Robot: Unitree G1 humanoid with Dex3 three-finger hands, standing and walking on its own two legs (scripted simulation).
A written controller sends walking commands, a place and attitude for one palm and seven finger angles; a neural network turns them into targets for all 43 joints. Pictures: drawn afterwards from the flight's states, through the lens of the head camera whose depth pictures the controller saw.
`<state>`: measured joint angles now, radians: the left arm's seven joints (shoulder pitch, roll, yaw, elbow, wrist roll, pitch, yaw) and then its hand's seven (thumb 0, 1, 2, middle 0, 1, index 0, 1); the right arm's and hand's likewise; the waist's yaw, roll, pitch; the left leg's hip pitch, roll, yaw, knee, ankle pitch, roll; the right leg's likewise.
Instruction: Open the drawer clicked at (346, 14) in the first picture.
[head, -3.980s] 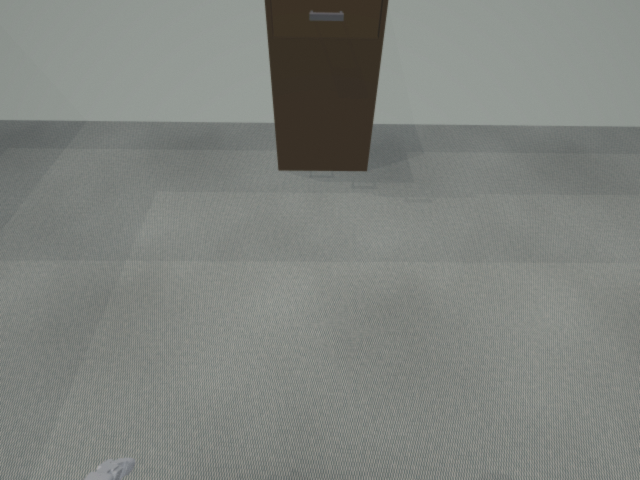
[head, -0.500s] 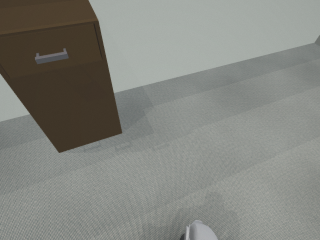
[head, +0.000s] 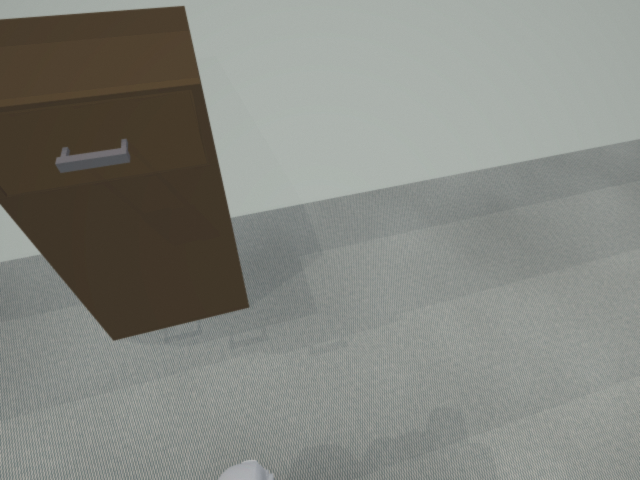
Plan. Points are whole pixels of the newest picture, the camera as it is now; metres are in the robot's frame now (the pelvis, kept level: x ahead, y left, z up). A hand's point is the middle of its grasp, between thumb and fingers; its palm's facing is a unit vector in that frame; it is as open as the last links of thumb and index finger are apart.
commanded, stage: turn to face it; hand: left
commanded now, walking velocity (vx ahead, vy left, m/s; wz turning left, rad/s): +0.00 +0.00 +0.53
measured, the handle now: (94, 153) +0.69 +0.49 -0.01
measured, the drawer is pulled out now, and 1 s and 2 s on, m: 0.00 0.00 0.00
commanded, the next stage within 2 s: take the last steps up to it in 0.54 s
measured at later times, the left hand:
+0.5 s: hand out of the picture +0.09 +0.20 -0.16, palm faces +0.22 -0.93 -0.29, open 7.4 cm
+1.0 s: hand out of the picture -0.07 +0.19 -0.18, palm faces +0.40 -0.90 -0.19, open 7.4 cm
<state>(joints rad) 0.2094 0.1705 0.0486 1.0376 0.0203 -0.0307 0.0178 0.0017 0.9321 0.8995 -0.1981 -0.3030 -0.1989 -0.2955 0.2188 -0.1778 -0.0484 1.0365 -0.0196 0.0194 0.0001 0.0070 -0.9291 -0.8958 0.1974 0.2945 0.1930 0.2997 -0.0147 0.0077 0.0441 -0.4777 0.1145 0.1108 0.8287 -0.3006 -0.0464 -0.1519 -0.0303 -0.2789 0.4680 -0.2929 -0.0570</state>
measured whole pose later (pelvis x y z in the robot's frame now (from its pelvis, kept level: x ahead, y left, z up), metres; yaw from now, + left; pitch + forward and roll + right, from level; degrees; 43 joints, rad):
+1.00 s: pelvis +0.03 +0.02 +0.00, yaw +19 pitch -1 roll -1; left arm 0.37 0.23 0.07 1.09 0.03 0.04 0.00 0.01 0.90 0.90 -0.20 -0.30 -0.20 -0.30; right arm 0.25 -0.18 -0.04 0.99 -0.03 -0.01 0.01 0.00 -0.91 -0.90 0.20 0.29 0.20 0.30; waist 0.04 -0.04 0.02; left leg -0.15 0.02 0.10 0.51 -0.34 0.03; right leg -0.34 -0.11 -0.13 0.80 -0.44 0.02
